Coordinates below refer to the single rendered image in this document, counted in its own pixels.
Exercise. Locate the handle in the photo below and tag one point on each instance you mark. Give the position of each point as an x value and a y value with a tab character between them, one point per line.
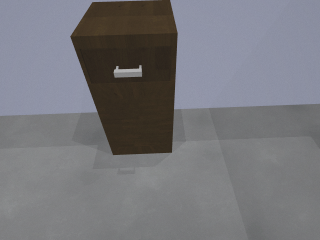
123	73

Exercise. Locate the cabinet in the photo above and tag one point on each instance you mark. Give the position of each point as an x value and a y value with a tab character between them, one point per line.
137	117

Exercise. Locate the drawer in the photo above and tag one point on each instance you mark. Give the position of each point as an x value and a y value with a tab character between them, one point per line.
155	62

